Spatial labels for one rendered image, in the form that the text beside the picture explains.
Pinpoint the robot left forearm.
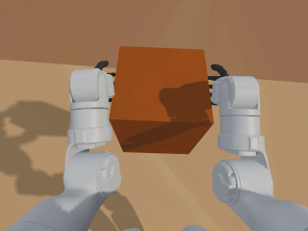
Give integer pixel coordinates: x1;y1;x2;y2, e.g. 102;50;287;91
63;68;115;182

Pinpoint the robot left hand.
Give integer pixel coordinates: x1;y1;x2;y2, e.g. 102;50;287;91
95;61;116;102

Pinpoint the left robot upper arm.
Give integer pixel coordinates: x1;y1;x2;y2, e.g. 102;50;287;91
5;151;121;231

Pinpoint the robot right hand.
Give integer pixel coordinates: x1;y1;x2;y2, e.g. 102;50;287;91
208;64;229;106

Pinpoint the right robot upper arm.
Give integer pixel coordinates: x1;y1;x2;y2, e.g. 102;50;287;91
212;159;308;231

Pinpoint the robot right forearm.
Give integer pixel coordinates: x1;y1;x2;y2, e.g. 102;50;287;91
211;76;273;189

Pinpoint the carton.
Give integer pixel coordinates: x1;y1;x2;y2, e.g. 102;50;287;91
109;46;214;155

